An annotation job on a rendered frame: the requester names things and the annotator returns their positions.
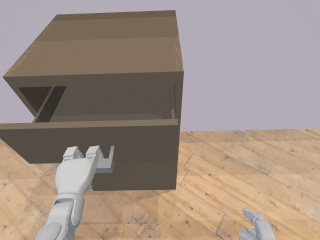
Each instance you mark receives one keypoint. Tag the robot left forearm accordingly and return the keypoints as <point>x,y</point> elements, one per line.
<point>64,218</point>

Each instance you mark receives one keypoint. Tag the drawer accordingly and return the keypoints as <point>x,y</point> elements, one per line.
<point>138,119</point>

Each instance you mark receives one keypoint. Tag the handle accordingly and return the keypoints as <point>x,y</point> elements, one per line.
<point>106,165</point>

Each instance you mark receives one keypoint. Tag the robot right hand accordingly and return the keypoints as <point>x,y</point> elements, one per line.
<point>263,230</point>

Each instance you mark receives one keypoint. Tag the cabinet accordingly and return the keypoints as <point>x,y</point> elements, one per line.
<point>110,48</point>

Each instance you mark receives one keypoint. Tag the robot left hand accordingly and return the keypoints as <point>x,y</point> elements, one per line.
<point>75,174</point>

